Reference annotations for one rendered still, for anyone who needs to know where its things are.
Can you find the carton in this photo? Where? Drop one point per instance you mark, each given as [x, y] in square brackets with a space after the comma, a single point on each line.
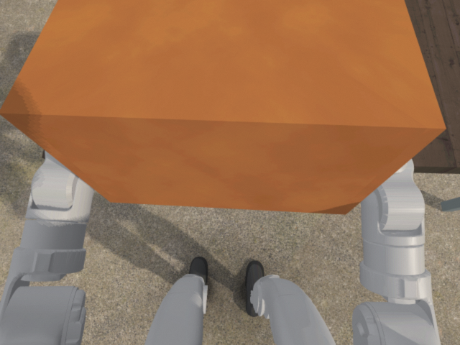
[273, 105]

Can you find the right robot upper arm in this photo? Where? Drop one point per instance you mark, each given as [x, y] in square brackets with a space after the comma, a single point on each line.
[385, 323]

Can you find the robot right foot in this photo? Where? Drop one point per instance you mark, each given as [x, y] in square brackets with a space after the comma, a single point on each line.
[254, 272]

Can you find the robot right forearm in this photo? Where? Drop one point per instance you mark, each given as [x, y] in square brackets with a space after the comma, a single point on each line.
[393, 232]

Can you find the robot left forearm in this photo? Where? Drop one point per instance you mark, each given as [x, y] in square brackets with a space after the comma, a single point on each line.
[52, 245]

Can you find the left robot upper arm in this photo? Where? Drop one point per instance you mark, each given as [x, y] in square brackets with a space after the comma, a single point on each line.
[44, 315]

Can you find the robot foot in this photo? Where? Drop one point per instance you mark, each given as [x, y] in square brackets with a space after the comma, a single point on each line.
[199, 266]
[254, 272]

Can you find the robot left foot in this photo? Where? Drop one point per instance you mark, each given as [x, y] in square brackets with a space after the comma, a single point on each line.
[199, 266]

